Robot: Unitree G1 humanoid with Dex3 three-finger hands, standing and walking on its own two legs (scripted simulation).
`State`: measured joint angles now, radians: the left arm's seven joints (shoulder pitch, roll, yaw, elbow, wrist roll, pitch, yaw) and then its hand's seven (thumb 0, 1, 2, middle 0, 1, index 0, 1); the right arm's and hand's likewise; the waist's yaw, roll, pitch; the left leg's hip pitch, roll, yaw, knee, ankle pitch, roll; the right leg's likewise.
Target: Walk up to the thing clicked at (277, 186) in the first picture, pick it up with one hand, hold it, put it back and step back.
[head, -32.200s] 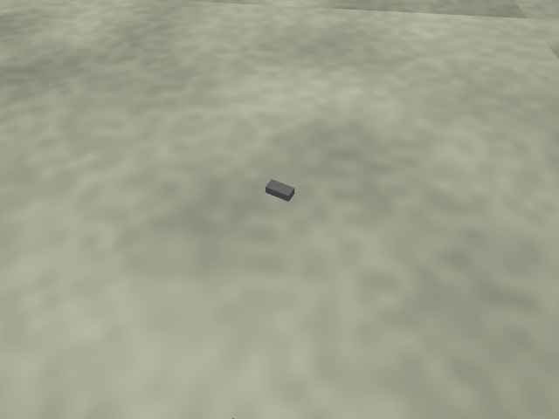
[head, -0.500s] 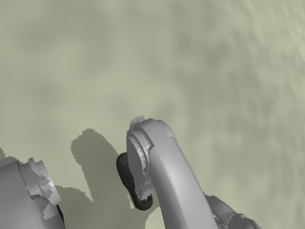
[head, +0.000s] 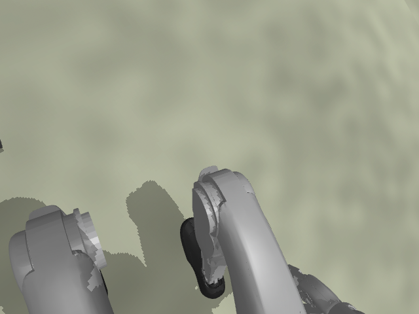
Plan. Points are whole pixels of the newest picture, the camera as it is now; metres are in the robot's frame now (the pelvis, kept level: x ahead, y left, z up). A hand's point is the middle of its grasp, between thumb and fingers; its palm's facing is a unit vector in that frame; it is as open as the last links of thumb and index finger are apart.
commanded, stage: settle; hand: left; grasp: from above
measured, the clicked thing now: out of the picture +0.45 +0.35 -0.24
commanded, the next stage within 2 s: lift in 0.42 s
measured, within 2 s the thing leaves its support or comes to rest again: neither
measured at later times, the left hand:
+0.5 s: hand out of the picture +0.43 +0.35 -0.13, palm faces -0.43 -0.09 -0.90, open 8.9 cm
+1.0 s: hand out of the picture +0.38 +0.35 -0.03, palm faces -0.45 -0.12 -0.89, open 8.9 cm
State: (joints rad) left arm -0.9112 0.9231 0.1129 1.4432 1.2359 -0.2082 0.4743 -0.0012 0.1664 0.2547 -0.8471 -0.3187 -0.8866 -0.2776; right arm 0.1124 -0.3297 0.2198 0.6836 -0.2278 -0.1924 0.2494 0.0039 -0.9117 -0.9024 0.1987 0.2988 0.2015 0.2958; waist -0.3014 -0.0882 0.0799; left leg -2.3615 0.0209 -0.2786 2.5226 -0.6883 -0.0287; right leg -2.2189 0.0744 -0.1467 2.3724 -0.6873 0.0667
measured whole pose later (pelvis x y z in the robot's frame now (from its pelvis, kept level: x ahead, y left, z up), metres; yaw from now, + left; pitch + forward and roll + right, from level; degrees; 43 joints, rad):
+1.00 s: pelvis -0.01 +0.00 +0.09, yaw +8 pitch +34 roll -8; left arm -0.72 0.69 0.03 0.99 1.09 -0.16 0.10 -0.01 0.18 0.29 -0.81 -0.35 -0.85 -0.32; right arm 0.18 -0.28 0.02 0.67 -0.05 0.03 0.11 0.01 -0.92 -0.90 0.20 0.30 0.20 0.30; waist -0.16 0.03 -0.13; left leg -2.16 0.02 -0.13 2.19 -0.63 0.00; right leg -2.05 0.02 -0.05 2.12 -0.67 0.06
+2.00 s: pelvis +0.04 +0.00 +0.39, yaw +13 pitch +13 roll -2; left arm -0.33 0.42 -0.16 0.82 1.03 -0.04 0.14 -0.01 0.18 0.30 -0.79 -0.38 -0.83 -0.35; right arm 0.25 -0.24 -0.03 0.74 0.03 -0.02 -0.04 0.01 -0.91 -0.90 0.20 0.30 0.20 0.30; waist -0.06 0.04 -0.12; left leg -0.88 0.05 -0.01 1.08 -0.43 -0.01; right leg -0.84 0.00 0.01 1.04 -0.44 0.03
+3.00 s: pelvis +0.07 +0.01 +0.45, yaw +12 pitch +4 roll +0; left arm -0.25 0.40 -0.20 0.68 1.01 -0.03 0.00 -0.01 0.18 0.31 -0.81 -0.36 -0.84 -0.33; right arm 0.22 -0.25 -0.04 0.69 0.05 0.05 -0.05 0.01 -0.90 -0.90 0.20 0.30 0.20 0.30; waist -0.02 0.04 -0.05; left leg -0.40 0.03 0.03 0.62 -0.29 -0.01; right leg -0.38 -0.02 0.04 0.62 -0.31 0.03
